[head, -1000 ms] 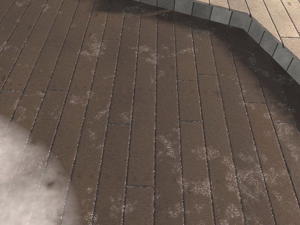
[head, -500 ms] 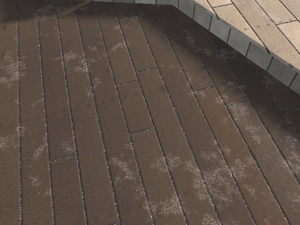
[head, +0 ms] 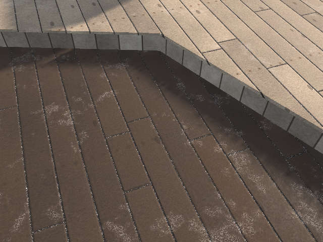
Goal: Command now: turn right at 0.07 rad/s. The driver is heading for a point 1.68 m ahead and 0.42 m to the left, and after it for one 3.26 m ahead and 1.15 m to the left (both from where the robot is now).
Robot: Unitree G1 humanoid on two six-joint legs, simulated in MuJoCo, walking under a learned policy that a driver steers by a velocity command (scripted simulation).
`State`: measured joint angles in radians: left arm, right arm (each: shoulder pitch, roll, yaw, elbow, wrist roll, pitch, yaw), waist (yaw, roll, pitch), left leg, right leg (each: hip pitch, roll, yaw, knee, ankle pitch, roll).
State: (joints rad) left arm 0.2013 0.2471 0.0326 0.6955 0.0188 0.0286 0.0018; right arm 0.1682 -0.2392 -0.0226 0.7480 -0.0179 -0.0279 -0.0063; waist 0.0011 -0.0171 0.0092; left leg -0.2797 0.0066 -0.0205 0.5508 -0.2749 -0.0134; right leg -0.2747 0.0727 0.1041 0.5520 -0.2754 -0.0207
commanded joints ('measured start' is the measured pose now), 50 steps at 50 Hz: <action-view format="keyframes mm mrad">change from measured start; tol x2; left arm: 1 -13 102 33 -61 -3 -20 3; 27 1 73 38 26 -10 -23 33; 50 39 62 35 250 -16 -28 50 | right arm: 1 -15 -124 -31 -66 5 -13 -6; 22 -10 -97 -27 -16 8 -7 -4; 50 52 -87 -19 182 15 -7 -19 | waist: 1 -7 48 -59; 8 -9 3 -57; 50 -7 20 23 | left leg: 1 67 70 -65 -70 177 44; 8 82 53 -55 -56 193 45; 35 55 34 -52 -124 93 46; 50 64 29 -54 -169 80 59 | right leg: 1 3 -78 66 -64 180 -33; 13 42 -88 76 -66 218 -18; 50 84 -73 34 -131 169 19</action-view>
